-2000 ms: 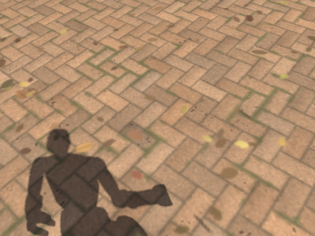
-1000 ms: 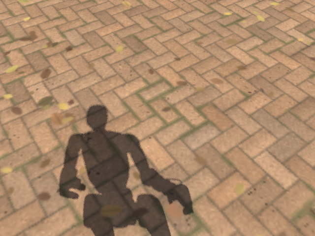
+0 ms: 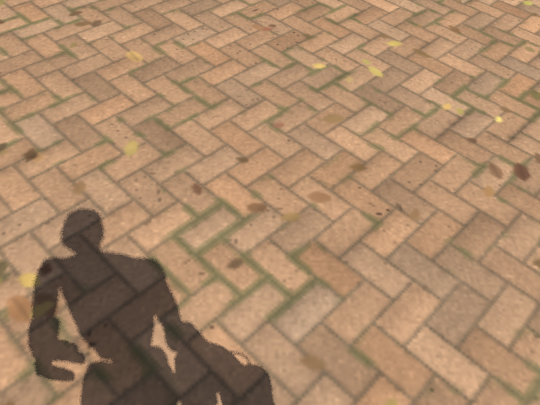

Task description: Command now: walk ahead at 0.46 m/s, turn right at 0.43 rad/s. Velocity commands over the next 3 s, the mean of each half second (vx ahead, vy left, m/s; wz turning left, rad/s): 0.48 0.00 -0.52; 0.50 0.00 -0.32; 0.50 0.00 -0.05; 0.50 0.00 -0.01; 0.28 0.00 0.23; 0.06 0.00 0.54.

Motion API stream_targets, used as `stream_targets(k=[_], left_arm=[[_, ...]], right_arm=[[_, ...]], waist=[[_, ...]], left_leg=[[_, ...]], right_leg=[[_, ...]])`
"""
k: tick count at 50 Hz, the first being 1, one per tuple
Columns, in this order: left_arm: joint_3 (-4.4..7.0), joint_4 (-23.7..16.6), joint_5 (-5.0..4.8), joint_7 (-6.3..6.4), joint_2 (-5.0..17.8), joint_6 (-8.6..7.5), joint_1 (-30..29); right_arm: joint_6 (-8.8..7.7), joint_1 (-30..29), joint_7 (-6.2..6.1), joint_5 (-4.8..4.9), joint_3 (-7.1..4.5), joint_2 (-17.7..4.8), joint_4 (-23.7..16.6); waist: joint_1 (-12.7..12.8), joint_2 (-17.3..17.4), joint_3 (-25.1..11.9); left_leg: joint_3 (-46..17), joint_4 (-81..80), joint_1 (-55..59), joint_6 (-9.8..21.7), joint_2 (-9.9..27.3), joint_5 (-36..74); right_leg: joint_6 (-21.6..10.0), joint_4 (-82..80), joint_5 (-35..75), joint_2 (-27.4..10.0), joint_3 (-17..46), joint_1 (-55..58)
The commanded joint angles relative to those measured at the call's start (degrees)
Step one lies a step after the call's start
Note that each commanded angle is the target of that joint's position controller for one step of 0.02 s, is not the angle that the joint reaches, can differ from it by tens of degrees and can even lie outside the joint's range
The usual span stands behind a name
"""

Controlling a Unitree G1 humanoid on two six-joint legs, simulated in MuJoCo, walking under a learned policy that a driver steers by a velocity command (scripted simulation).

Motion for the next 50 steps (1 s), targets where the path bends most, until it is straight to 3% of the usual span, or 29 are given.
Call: stream_targets(k=[1, 8, 10, 12, 13, 14, 15, 16, 17, 18, 19, 20, 21, 24, 27, 30, 32, 35, 37, 38, 39, 40, 41, 42, 43, 44, 45, 47, 50], left_arm=[[0.47, -4.7, 0.23, -0.45, 1.4, -0.16, -4.5], [-1.10, -10.5, 0.25, -3.19, -1.0, -0.11, -15.9], [-1.08, -12.0, 0.18, -3.99, -0.5, -0.18, -17.0], [-0.12, -12.5, 0.21, -4.30, 1.5, -0.04, -14.3], [1.05, -11.5, -0.05, -4.21, 3.8, 0.09, -8.5], [2.87, -9.2, -0.20, -3.63, 7.1, 0.26, 0.9], [4.75, -6.9, -0.04, -2.15, 11.4, 1.01, 10.2], [5.05, -7.1, -0.32, -1.48, 16.6, 0.69, 8.8], [3.79, -7.9, 0.57, -1.28, 12.7, 0.17, 11.6], [2.88, -7.0, 1.00, -1.32, 9.6, -0.57, 9.6], [2.32, -7.7, 0.51, -1.37, 7.8, -1.16, 5.3], [1.82, -8.7, 0.67, -1.41, 6.2, -1.43, 0.8], [1.32, -9.8, 1.28, -1.23, 5.0, -1.62, -1.5], [1.46, -9.8, 0.84, -0.47, 6.1, -2.01, -1.2], [1.96, -9.2, 0.65, 0.58, 8.0, -1.80, 1.6], [2.03, -8.4, 0.30, 0.96, 8.2, -1.20, 5.1], [1.78, -7.2, 0.05, 0.98, 7.6, -1.16, 7.5], [1.56, -6.0, 0.33, 1.18, 7.2, -0.81, 9.7], [1.77, -5.9, 0.74, 1.21, 7.9, -0.43, 9.2], [1.37, -6.2, 0.88, 1.04, 7.0, -0.36, 8.5], [0.39, -7.4, 1.55, 0.84, 5.1, -0.42, 8.0], [-0.79, -7.2, 0.34, 0.72, 1.2, -1.21, 16.7], [-0.92, -6.7, -0.27, 0.61, 3.4, -1.74, 16.6], [0.16, -7.8, -0.80, 0.52, 7.8, -1.84, 9.9], [0.02, -9.2, -0.31, 0.55, 7.8, -1.86, 4.8], [0.03, -10.0, 0.73, 0.44, 7.0, -2.01, 2.2], [0.24, -9.8, 1.14, 0.36, 6.2, -1.90, 2.6], [-0.19, -9.0, 0.96, 0.23, 3.9, -1.45, 4.8], [-0.91, -10.4, 1.54, 0.31, 2.3, -1.37, 0.8]], right_arm=[[-0.67, -0.8, -0.66, -0.27, -1.51, -7.8, -2.4], [0.69, 3.3, -0.92, 0.98, -2.18, -9.7, -0.6], [1.48, 3.1, -0.78, 1.51, -2.56, -10.7, -0.6], [2.22, 2.3, -1.07, 1.92, -3.17, -12.9, -1.0], [2.73, 1.8, -1.28, 1.87, -3.44, -13.8, -1.3], [2.95, 0.6, -1.38, 2.07, -3.44, -14.2, -1.8], [2.36, 0.3, -1.43, 1.45, -3.03, -13.5, -3.0], [0.60, 5.4, -0.16, -0.23, -0.11, -3.9, -6.3], [-2.22, -1.0, 0.57, 2.25, -0.75, -8.2, -7.7], [-3.32, -7.3, 0.81, 4.18, -1.46, -10.5, -9.9], [-3.80, -8.0, 0.37, 3.48, -1.32, -10.2, -10.0], [-3.66, -7.8, -0.11, 1.85, -1.79, -10.4, -9.3], [-2.90, -6.2, -0.11, 1.24, -2.23, -10.7, -9.1], [-0.98, -6.5, 0.00, 0.21, -2.14, -8.9, -10.7], [-0.69, -14.3, 0.01, -0.20, -1.33, -7.3, -13.8], [-1.22, -20.7, 0.99, 0.50, -0.43, -5.8, -15.6], [-1.59, -22.8, 1.73, 1.21, -0.45, -6.6, -16.4], [-2.13, -23.6, 2.56, 1.20, -1.05, -8.9, -17.3], [-2.41, -20.1, 2.53, 1.17, -1.64, -10.3, -16.8], [-2.59, -14.2, 2.23, 0.88, -2.53, -11.8, -15.3], [-2.69, -5.3, 1.89, 0.02, -3.22, -14.3, -14.3], [-2.07, 2.5, 1.98, -0.35, -4.67, -19.0, -12.1], [-1.65, 4.6, 2.61, 1.30, -3.81, -14.9, -10.6], [-1.34, 0.6, 2.42, 1.94, -2.65, -11.1, -11.3], [-0.76, -3.7, 2.24, 1.38, -2.04, -10.0, -12.3], [-0.43, -6.5, 2.31, 0.91, -1.52, -8.9, -12.3], [-0.57, -7.8, 2.29, 0.44, -1.06, -7.9, -12.3], [-0.85, -8.0, 2.44, 0.68, -0.95, -7.7, -11.7], [-0.97, -6.5, 2.06, 1.23, -1.65, -10.3, -10.4]], waist=[[0.3, 8.0, 5.3], [-2.6, 5.9, 9.8], [-1.8, 6.3, 9.5], [1.2, 8.9, 5.5], [4.7, 10.1, 1.7], [9.8, 9.2, -3.6], [13.7, 4.4, -8.9], [6.0, -10.4, -14.4], [10.2, -4.8, -20.5], [10.6, -2.9, -11.6], [7.6, 1.5, -6.3], [4.9, 3.4, -3.1], [2.7, 2.8, -1.9], [0.9, 2.0, 0.2], [3.1, 0.9, 2.5], [6.3, -0.6, 2.3], [7.5, -1.5, 2.2], [7.1, -2.4, 2.1], [4.7, -3.8, 1.4], [1.6, -3.0, -2.1], [-2.5, 0.1, -10.5], [-1.3, 14.9, -19.8], [-2.1, 18.9, -19.7], [-2.9, 11.8, -9.9], [-1.8, 6.8, -4.3], [-0.3, 4.8, 0.4], [1.4, 6.1, 1.4], [2.9, 8.1, 1.1], [2.3, 7.1, 2.0]], left_leg=[[-5.8, -10.3, 1.5, 5.0, 13.2, 7.3], [2.2, -9.1, 8.2, 5.3, 15.9, 15.2], [4.0, -5.4, 10.9, 4.9, 16.5, 25.9], [5.5, 2.9, 12.1, 4.1, 16.8, 49.9], [6.0, 11.3, 11.7, 3.6, 16.4, 59.1], [7.0, 23.1, 6.8, 2.1, 14.7, 58.7], [6.3, 39.8, -8.6, -0.4, 12.5, 40.6], [0.9, 60.6, -34.3, -3.9, 0.2, -18.2], [-12.4, 67.0, -39.6, -2.9, -1.4, -20.4], [-12.7, 65.7, -44.4, -1.5, 1.6, -14.6], [-12.4, 60.4, -42.0, -0.8, 4.2, -9.3], [-12.2, 55.5, -37.8, -1.2, 5.9, -6.6], [-12.7, 53.0, -33.8, -1.6, 7.1, -4.8], [-11.1, 45.7, -30.7, -4.4, 7.2, -2.4], [-9.6, 31.7, -30.3, -5.9, 5.0, 9.0], [-8.3, 18.3, -24.7, -5.6, 1.4, 20.3], [-9.3, 15.0, -23.7, -4.8, 1.1, 22.7], [-10.5, 12.0, -25.3, -2.3, 1.3, 17.0], [-9.1, 10.6, -21.2, 0.1, 0.3, 11.1], [-8.1, 9.0, -12.7, 2.1, -0.3, 11.6], [-14.6, 11.9, 2.5, 6.0, 6.5, 13.4], [-38.4, 9.9, 25.1, 15.9, 18.9, 3.4], [-52.6, 1.8, 27.0, 16.7, 22.2, -9.9], [-46.2, 0.6, 19.8, 13.8, 20.5, -16.0], [-38.8, -0.6, 11.4, 12.0, 18.1, -12.4], [-33.5, -2.5, 3.9, 11.7, 15.7, -6.3], [-29.9, -3.9, -0.4, 10.9, 13.8, -1.4], [-24.8, -6.0, -4.1, 11.0, 11.4, 4.7], [-19.8, -8.4, -4.8, 12.1, 11.2, 11.5]], right_leg=[[1.4, -4.4, 7.4, -1.6, 0.3, -7.7], [-0.9, -19.9, 7.6, -2.2, -7.0, -5.6], [-2.7, -22.2, 2.7, -1.0, -9.5, -3.1], [-5.1, -22.1, -3.3, 2.8, -13.2, 5.3], [-6.6, -22.1, -5.5, 5.2, -14.3, 12.9], [-8.9, -25.9, -2.3, 7.2, -13.8, 26.8], [-11.8, -27.2, -3.2, 1.8, -3.1, 45.8], [-22.4, -32.0, -13.4, -14.3, 30.6, 63.8], [-24.0, -41.3, -18.3, -17.7, 42.7, 65.0], [-20.4, -42.5, -12.4, -15.7, 33.3, 59.3], [-18.2, -42.5, -6.3, -12.8, 25.4, 49.7], [-16.6, -43.2, -0.9, -10.2, 19.9, 41.0], [-16.2, -44.5, 3.0, -8.4, 16.6, 35.4], [-16.7, -46.9, 10.0, -6.8, 12.5, 26.8], [-14.2, -46.6, 11.1, -3.1, 8.1, 22.5], [-11.5, -45.3, 5.8, -1.4, 6.9, 21.3], [-11.1, -44.1, 2.8, -3.3, 9.0, 24.3], [-10.3, -39.0, 4.3, -7.1, 13.1, 32.8], [-9.2, -34.8, 13.1, -7.9, 14.0, 35.6], [-7.9, -27.8, 20.9, -5.1, 12.2, 35.4], [-6.0, -14.1, 16.4, -2.0, 9.3, 28.9], [-1.0, 8.0, -5.3, 7.0, 2.8, 8.2], [-0.5, 15.2, -26.8, 7.2, 5.0, -1.8], [-0.9, 18.6, -23.1, 3.8, 5.4, -6.5], [-1.0, 17.2, -18.5, 1.0, 2.4, -6.0], [-0.9, 12.9, -15.3, -1.0, 1.0, -4.9], [-0.8, 9.4, -12.9, -2.9, 0.9, -1.8], [-0.1, 5.4, -11.3, -3.8, -0.6, 1.9], [1.4, -4.0, -5.2, -4.7, -2.0, 0.4]])
Next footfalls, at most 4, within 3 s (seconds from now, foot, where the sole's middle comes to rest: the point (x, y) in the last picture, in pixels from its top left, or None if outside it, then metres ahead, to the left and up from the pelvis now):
0.30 right None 0.30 -0.15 -0.79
0.78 left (276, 361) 0.65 -0.06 -0.79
1.28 right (393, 314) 0.79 -0.40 -0.79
1.82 left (348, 213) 1.17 -0.33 -0.79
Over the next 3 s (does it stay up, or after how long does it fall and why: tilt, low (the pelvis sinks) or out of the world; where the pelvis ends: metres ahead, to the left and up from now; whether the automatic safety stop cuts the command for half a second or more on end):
stays up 1.26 -0.47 0.00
